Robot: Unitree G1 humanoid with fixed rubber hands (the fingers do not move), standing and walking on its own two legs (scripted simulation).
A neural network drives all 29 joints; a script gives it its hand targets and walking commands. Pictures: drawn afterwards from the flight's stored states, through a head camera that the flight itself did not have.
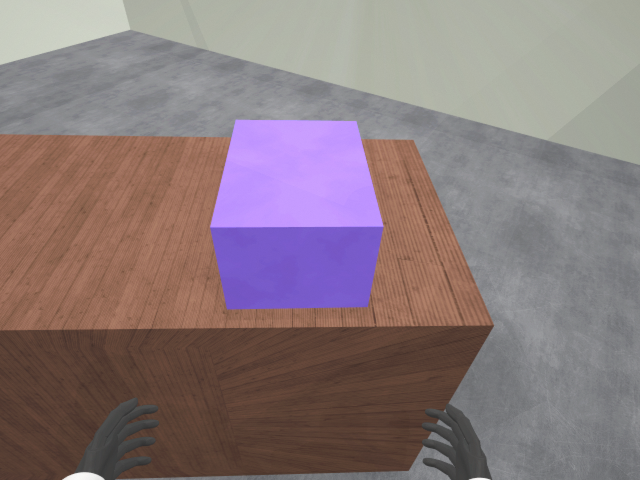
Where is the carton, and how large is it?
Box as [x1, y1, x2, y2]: [210, 120, 383, 308]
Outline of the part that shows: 236,120 210,226 227,308 367,306 383,226 356,122 302,120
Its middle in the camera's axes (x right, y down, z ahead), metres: -0.04 -0.06 +0.71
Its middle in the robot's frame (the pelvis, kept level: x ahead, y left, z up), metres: +0.58 +0.08 +0.04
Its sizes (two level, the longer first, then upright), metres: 0.318 0.236 0.181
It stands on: a pedestal, 0.73 m high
